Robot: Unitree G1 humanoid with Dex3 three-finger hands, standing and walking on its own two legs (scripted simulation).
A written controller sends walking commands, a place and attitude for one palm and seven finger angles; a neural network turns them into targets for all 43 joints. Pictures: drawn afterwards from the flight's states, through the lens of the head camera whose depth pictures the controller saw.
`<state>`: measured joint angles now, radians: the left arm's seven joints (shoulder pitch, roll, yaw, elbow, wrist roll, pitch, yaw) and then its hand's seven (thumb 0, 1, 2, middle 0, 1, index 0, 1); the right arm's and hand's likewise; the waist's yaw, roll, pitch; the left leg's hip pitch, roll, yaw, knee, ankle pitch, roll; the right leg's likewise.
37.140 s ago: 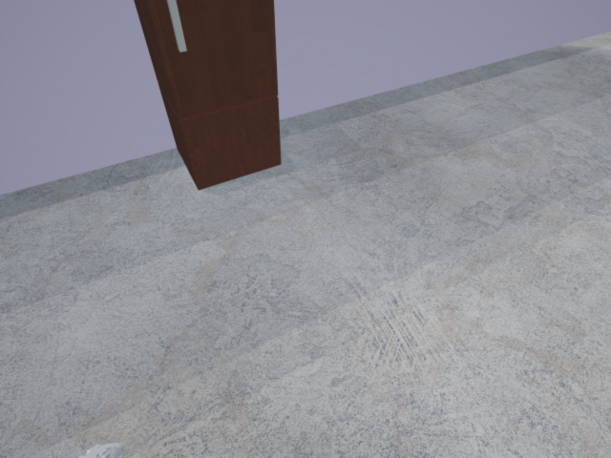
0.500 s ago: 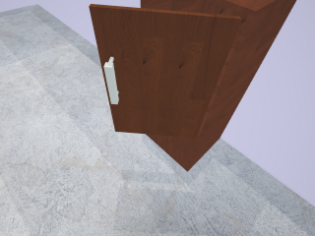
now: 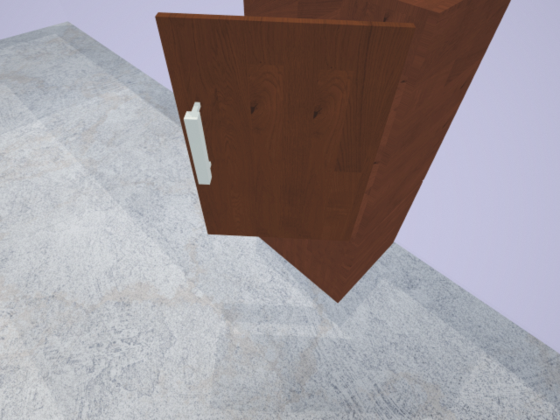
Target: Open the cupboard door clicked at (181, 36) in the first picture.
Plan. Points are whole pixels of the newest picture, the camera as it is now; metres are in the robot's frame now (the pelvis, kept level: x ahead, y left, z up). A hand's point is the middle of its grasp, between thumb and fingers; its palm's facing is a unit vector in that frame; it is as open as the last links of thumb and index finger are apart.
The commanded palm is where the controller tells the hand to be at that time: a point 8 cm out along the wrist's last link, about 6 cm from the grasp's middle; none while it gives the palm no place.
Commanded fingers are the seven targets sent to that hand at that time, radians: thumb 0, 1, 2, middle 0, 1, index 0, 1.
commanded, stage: come to a stop and stand still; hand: left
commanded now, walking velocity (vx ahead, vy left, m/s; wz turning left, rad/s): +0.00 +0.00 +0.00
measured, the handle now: (201, 144) +0.61 +0.21 +0.02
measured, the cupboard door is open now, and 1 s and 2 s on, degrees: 42 42 42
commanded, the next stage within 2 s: look again from close up in 0.44 s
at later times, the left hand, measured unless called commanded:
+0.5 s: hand out of the picture +0.00 +0.22 -0.16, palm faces -0.03 -0.97 -0.24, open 7.4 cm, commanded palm none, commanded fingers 0.00 0.90 0.90 -0.20 -0.30 -0.20 -0.30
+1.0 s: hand out of the picture +0.08 +0.21 -0.16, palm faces -0.04 -0.97 -0.24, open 7.4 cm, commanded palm none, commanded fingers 0.00 0.90 0.90 -0.20 -0.30 -0.20 -0.30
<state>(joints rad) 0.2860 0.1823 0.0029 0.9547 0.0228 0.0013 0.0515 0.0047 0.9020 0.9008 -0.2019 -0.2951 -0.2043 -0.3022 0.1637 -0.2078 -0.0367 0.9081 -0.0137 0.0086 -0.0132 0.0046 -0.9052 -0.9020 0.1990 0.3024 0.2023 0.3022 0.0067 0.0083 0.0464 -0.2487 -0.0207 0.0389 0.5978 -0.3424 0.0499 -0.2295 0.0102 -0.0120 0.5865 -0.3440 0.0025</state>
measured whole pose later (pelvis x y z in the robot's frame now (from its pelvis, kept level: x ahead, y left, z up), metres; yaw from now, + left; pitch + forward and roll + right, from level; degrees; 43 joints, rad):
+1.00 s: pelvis +0.01 +0.01 +0.01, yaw -2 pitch +0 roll +0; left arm 0.20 0.24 -0.02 1.04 0.02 -0.01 0.02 0.00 0.90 0.90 -0.20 -0.29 -0.20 -0.30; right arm 0.15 -0.23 0.01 1.08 -0.02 -0.03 -0.01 0.00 -0.90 -0.90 0.20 0.30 0.21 0.30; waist 0.01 -0.02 0.02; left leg -0.16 -0.04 0.07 0.45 -0.29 0.07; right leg -0.16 -0.01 0.03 0.45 -0.29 0.02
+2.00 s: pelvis +0.04 -0.01 +0.00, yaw +0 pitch -3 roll +0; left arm 0.18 0.20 0.00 0.99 0.01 -0.01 0.03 0.00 0.90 0.90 -0.20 -0.29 -0.20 -0.30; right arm 0.22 -0.20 -0.01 0.97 -0.02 -0.01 -0.03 0.00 -0.90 -0.90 0.20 0.30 0.21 0.30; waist -0.01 0.02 0.03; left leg -0.11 -0.03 0.06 0.52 -0.37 0.04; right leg -0.26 -0.02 -0.03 0.57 -0.25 0.00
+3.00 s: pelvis +0.02 -0.01 +0.01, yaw +0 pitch -2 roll +0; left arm 0.29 0.15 -0.01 1.10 0.02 -0.02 0.03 0.01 0.91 0.90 -0.20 -0.29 -0.20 -0.30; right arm 0.29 -0.14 0.01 1.13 -0.01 -0.03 -0.03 0.01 -0.91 -0.90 0.20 0.30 0.20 0.30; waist 0.01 -0.01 0.03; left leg -0.09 -0.02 0.05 0.42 -0.29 0.04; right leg -0.23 -0.02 -0.04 0.44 -0.17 0.00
